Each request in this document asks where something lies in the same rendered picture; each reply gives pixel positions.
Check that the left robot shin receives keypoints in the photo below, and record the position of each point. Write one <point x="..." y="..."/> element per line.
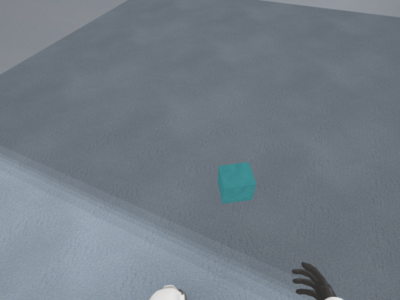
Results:
<point x="169" y="286"/>

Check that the carton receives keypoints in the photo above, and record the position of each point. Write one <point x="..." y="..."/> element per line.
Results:
<point x="236" y="182"/>

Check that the right robot hand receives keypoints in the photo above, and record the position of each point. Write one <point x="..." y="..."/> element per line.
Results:
<point x="322" y="290"/>

